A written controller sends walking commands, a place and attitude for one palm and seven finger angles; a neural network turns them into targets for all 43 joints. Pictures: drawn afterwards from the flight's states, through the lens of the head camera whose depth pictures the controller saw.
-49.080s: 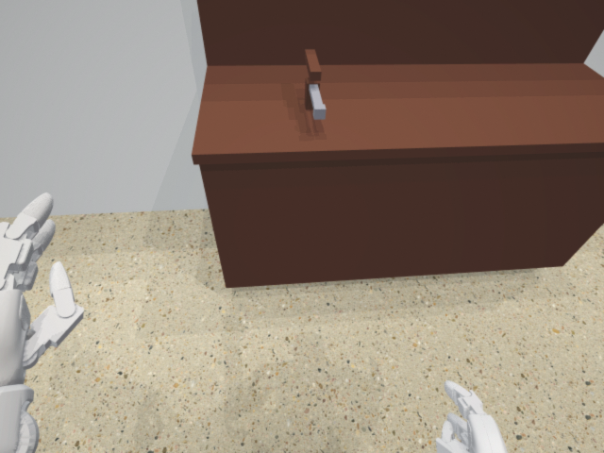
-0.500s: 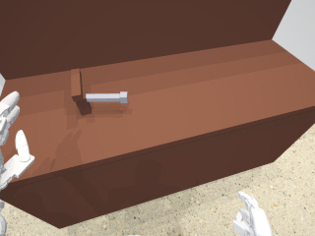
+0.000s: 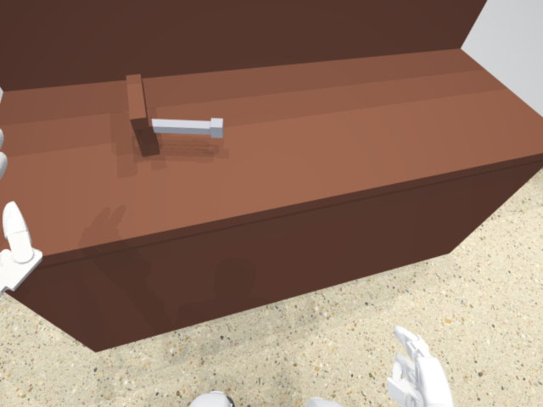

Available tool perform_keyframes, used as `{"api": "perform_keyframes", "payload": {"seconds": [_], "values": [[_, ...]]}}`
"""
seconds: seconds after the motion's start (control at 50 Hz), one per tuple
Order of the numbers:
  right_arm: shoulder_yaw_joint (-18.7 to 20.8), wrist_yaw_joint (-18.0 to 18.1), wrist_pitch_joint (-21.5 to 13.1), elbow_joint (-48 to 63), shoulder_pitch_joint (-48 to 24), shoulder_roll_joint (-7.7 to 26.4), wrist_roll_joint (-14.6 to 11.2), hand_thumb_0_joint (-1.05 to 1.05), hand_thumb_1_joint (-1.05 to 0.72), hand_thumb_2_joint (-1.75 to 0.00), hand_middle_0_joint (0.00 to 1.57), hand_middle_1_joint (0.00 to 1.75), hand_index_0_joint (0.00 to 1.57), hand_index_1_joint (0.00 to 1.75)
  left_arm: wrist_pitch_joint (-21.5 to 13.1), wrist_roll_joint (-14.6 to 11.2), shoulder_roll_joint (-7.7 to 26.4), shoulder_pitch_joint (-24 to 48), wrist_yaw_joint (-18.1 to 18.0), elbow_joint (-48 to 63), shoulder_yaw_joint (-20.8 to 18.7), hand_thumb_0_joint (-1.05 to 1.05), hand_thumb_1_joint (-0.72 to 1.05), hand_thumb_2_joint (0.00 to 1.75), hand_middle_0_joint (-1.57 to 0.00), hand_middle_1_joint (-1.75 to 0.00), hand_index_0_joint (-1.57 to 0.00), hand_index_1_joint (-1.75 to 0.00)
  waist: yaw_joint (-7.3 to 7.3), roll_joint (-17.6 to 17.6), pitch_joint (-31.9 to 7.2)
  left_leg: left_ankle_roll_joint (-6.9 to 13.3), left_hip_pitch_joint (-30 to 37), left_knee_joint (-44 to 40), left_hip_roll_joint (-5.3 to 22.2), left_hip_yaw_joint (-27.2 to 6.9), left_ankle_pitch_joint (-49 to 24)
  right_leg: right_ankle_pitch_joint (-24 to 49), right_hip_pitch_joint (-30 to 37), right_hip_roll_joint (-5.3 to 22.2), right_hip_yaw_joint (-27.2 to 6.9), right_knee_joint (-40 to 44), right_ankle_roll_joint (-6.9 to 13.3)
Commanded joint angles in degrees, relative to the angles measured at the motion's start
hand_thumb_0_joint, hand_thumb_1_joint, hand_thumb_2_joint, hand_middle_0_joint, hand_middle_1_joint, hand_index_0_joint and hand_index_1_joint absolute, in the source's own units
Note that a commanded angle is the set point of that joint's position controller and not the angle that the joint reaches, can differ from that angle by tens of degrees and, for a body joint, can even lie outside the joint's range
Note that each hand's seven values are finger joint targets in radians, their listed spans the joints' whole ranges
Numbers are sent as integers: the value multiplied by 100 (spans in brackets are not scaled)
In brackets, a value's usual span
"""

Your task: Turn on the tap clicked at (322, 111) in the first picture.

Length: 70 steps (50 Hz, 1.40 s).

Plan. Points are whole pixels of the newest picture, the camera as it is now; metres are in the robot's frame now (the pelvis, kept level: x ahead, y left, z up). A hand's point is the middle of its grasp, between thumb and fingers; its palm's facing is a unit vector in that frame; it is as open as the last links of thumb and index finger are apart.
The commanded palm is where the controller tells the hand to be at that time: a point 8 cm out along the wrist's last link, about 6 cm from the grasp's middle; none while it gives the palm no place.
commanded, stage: step back with the hand held close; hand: left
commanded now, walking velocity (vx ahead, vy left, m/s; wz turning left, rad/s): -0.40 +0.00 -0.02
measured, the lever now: (217, 128) +0.61 +0.16 +0.01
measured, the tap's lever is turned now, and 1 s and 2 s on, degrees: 75 75 75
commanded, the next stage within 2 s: stop stepping back and stand still in 0.10 s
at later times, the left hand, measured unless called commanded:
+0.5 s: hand out of the picture +0.08 +0.25 +0.18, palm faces +0.44 -0.82 -0.37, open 7.4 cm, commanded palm +0.02 +0.28 +0.18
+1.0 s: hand out of the picture +0.01 +0.23 +0.19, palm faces +0.45 -0.80 -0.40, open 7.4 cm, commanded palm -0.05 +0.26 +0.18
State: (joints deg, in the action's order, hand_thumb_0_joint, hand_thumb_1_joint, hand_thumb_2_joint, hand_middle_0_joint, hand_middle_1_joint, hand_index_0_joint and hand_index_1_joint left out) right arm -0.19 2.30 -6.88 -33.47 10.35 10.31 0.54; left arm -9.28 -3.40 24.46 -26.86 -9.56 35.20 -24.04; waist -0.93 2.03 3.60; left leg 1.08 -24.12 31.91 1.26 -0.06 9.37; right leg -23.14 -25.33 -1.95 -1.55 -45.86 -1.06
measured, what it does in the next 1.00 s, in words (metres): walks backwards: right foot, then left foot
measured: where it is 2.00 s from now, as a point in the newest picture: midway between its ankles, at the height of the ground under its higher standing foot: outside the picture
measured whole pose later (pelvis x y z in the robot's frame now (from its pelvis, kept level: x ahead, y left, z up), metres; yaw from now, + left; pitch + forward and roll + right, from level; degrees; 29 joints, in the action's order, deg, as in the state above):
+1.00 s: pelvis -0.20 -0.02 +0.00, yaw +1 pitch -1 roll +1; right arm 0.3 3.0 -8.7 -37.5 15.7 11.1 -1.2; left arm -9.7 -2.6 24.4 -26.9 -9.5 29.1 -23.3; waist 1.8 2.0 -2.5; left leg 0.7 -12.3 32.9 -0.3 1.7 19.9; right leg -23.0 -31.9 -1.6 1.2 -63.4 0.7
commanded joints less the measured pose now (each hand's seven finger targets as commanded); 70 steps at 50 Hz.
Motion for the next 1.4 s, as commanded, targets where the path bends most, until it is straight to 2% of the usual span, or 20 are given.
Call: {"api": "perform_keyframes", "payload": {"seconds": [0.0, 0.06, 0.14, 0.3, 0.34, 0.38, 0.44, 0.56, 0.6, 0.68, 0.78, 0.82, 0.86, 0.96, 1.02, 1.08, 1.12, 1.2, 1.3, 1.38], "values": [[323, 28, -267, 759, -332, 980, -64, 0, -90, -90, 20, 30, 20, 30, -226, 32, 468, 4, 7, 1076, -205, 0, 90, 90, -20, -30, -20, -30, 38, -1466, -1243, 388, 1111, -943, 1282, -1189, -1006, 569, 632, 102, 7, 1440, 30], [275, 40, -270, 773, -427, 975, -90, 0, -90, -90, 20, 30, 20, 30, -300, 77, 549, 149, 58, 970, -202, 0, 90, 90, -20, -30, -20, -30, 9, -980, -1166, 207, 580, -346, 1006, -1063, 526, 1780, 1215, 203, 115, 2553, 57], [464, 112, -177, 860, -528, 830, -269, 0, -90, -90, 20, 30, 20, 30, -442, -51, 813, 42, 116, 963, -329, 0, 90, 90, -20, -30, -20, -30, -28, 1553, -1347, -408, -148, 4091, -237, -297, 2121, 4108, 590, 2255, -1179, 2722, 1320], [358, 244, -111, 1032, -321, 852, -191, 0, -90, -90, 20, 30, 20, 30, -344, -64, 798, -486, -76, 1235, -721, 0, 90, 90, -20, -30, -20, -30, 295, -654, -1365, 30, 1273, -985, 254, -39, 570, 1930, 438, 1001, -284, 580, 450], [461, 228, -258, 937, -117, 967, -166, 0, -90, -90, 20, 30, 20, 30, -350, -18, 942, 2, -146, 1655, -722, 0, 90, 90, -20, -30, -20, -30, 317, -2028, -1060, 615, 1906, -1221, 1421, -1421, -1654, -572, -808, 46, 165, -1141, 92], [350, 177, -348, 864, -281, 798, -79, 0, -90, -90, 20, 30, 20, 30, -311, 46, 992, 319, -137, 1805, -662, 0, 90, 90, -20, -30, -20, -30, 424, -2267, -896, 849, 1307, -1079, 1508, -2209, -1561, -537, -1041, 219, -174, -1777, 15], [412, -63, -364, 436, -199, 971, -222, 0, -90, -90, 20, 30, 20, 30, -282, 131, 543, 348, 6, 838, -278, 0, 90, 90, -20, -30, -20, -30, 296, -922, -365, 889, 431, -1186, 1295, -1388, 128, 343, -571, 336, -200, -1492, 65], [232, 44, -84, 639, -388, 949, -179, 0, -90, -90, 20, 30, 20, 30, -111, 128, 402, 560, 116, -169, -28, 0, 90, 90, -20, -30, -20, -30, 62, -634, -439, 432, -651, 9, 596, -683, 2792, 589, 1834, 34, 575, 1909, 215], [310, 14, 39, 690, -459, 847, -239, 0, -90, -90, 20, 30, 20, 30, -43, 125, 448, 667, 218, -320, 106, 0, 90, 90, -20, -30, -20, -30, 126, 1584, -436, 87, -1205, 3790, -420, 41, 2149, -64, 1397, 1625, -1935, 3129, 1066], [362, -64, -3, 538, -387, 884, -271, 0, -90, -90, 20, 30, 20, 30, -244, 31, 802, 1013, 277, 586, -114, 0, 90, 90, -20, -30, -20, -30, 261, 200, -475, -10, -498, 4647, 199, -554, 681, -477, -306, 1891, -1812, 3200, 1322], [213, 76, -156, 532, -390, 653, -202, 0, -90, -90, 20, 30, 20, 30, -214, 50, 957, 362, 14, 1386, -377, 0, 90, 90, -20, -30, -20, -30, 140, 171, -991, 260, 1194, 1039, 45, 219, 1446, -960, -435, 1451, -873, 2726, 958], [231, 204, -269, 618, -233, 800, -149, 0, -90, -90, 20, 30, 20, 30, -246, 42, 928, 182, -74, 1335, -477, 0, 90, 90, -20, -30, -20, -30, 196, -885, -1233, 349, 1764, -923, -4, 188, 1505, -839, -58, 850, -425, 1352, 725], [286, 225, -364, 710, -208, 883, -101, 0, -90, -90, 20, 30, 20, 30, -343, 104, 911, 500, -163, 1401, -484, 0, 90, 90, -20, -30, -20, -30, 256, -2883, -848, 1043, 1869, -1830, 1529, -2219, 1418, -835, -1309, -261, 430, -1767, 221], [327, 43, -404, 245, -7, 899, -291, 0, -90, -90, 20, 30, 20, 30, -231, 17, 360, 328, 38, -333, -154, 0, 90, 90, -20, -30, -20, -30, 277, -361, 5, 1076, 1266, -1381, 1538, -1558, -86, 280, -1423, 443, -114, -1413, 151], [262, 106, -316, 501, -216, 941, -241, 0, -90, -90, 20, 30, 20, 30, -164, -29, 270, 448, 108, -298, 34, 0, 90, 90, -20, -30, -20, -30, 172, -1120, -78, 822, 636, -1465, 1245, -983, 750, 225, 163, 347, 406, 434, 129], [229, 164, -271, 574, -293, 931, -172, 0, -90, -90, 20, 30, 20, 30, -98, 1, 321, 406, 71, -186, 80, 0, 90, 90, -20, -30, -20, -30, 36, -461, -444, 545, 61, -415, 732, -512, 1611, 696, 1989, 133, 540, 2024, 114], [312, 141, -220, 677, -487, 843, -169, 0, -90, -90, 20, 30, 20, 30, -76, 42, 625, 472, 77, 219, -32, 0, 90, 90, -20, -30, -20, -30, 31, 1553, -834, 190, -1026, 2336, -226, 100, 2031, -173, 2573, 1716, -2265, 3216, 768], [367, 48, -206, 447, -450, 852, -130, 0, -90, -90, 20, 30, 20, 30, -272, 26, 1210, 796, 67, 1156, -574, 0, 90, 90, -20, -30, -20, -30, 206, 14, -758, -25, -192, 3001, 108, -409, 1139, -715, 956, 1997, -2040, 3284, 1023], [272, 143, -148, 661, -532, 642, -122, 0, -90, -90, 20, 30, 20, 30, -306, -50, 809, -229, -109, 1067, -484, 0, 90, 90, -20, -30, -20, -30, 164, 70, -764, 94, 1177, 42, 98, 19, 885, -117, 699, 1755, -923, 2913, 771], [340, 177, -183, 767, -405, 928, -142, 0, -90, -90, 20, 30, 20, 30, -352, -57, 554, -201, -132, 528, -371, 0, 90, 90, -20, -30, -20, -30, 101, -954, -561, 383, 947, -1044, 627, -936, 961, 495, 984, 630, -295, 2165, 177]]}}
